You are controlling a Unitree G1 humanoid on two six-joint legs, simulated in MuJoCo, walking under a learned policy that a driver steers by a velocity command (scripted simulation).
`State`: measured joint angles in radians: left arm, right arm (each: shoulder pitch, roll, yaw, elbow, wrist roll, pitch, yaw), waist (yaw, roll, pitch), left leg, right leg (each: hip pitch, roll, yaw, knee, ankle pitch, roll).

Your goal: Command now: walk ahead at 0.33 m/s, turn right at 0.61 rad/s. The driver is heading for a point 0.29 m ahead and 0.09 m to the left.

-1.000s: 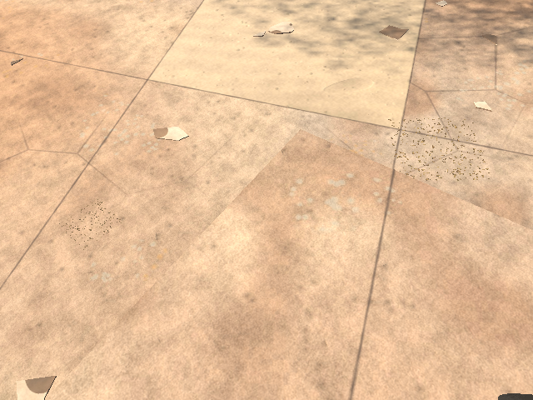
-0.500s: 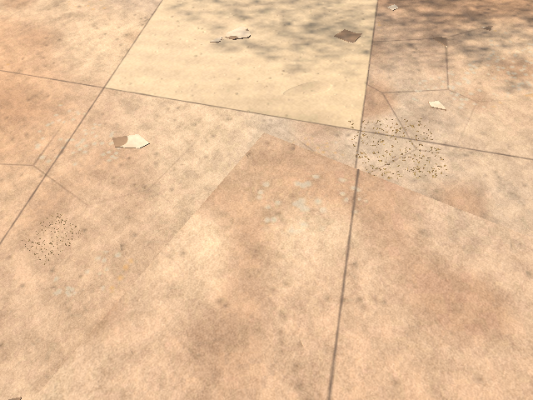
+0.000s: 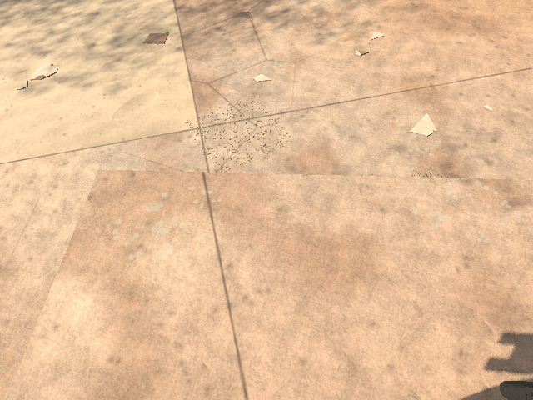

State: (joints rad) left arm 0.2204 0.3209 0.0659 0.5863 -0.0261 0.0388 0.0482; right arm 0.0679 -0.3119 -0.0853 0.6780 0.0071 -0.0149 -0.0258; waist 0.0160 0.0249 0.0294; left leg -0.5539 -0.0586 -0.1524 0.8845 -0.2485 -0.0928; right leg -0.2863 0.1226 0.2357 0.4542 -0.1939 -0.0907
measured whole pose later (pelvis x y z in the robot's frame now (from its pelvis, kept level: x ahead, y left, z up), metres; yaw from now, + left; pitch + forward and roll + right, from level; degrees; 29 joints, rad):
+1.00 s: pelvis +0.26 +0.05 -0.01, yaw -6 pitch -1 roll -1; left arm 0.16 0.22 0.02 0.77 0.02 0.01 0.01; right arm 0.24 -0.25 -0.01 0.84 -0.02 0.01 -0.03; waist 0.01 -0.01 0.03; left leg -0.21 0.02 -0.02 0.56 -0.34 -0.02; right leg -0.28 0.02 0.02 0.53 -0.23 0.00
